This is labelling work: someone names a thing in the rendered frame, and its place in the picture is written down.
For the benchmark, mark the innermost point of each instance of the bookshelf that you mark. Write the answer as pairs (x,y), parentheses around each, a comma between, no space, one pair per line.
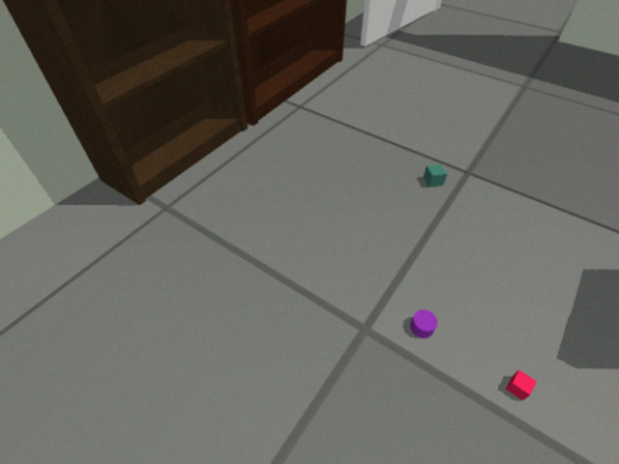
(150,87)
(282,46)

